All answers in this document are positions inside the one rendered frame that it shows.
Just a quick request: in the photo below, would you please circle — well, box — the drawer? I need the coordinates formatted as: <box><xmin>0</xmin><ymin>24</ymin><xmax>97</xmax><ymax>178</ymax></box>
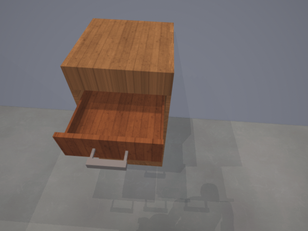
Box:
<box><xmin>53</xmin><ymin>90</ymin><xmax>165</xmax><ymax>162</ymax></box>

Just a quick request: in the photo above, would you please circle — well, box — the handle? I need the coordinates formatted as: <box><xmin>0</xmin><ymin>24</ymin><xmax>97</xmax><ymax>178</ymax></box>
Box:
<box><xmin>86</xmin><ymin>148</ymin><xmax>128</xmax><ymax>171</ymax></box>

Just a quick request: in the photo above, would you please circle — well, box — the cabinet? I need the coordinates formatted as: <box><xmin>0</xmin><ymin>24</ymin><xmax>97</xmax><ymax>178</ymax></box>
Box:
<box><xmin>60</xmin><ymin>18</ymin><xmax>174</xmax><ymax>167</ymax></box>

